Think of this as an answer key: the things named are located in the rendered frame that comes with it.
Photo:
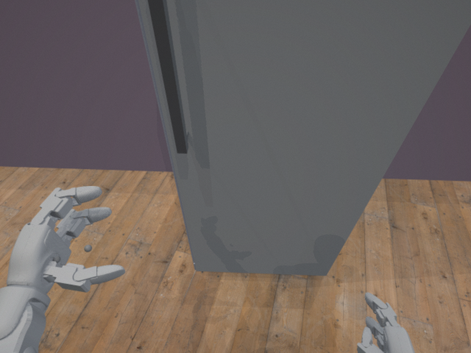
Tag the fridge door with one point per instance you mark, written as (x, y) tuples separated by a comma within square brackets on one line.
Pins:
[(295, 110)]

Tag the left robot hand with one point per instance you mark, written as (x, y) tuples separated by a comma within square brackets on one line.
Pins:
[(31, 261)]

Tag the right robot hand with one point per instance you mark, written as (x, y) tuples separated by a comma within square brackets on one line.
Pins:
[(391, 337)]

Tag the left robot forearm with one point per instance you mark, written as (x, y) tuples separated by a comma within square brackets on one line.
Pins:
[(22, 318)]

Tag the handle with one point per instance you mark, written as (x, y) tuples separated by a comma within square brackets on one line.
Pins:
[(162, 30)]

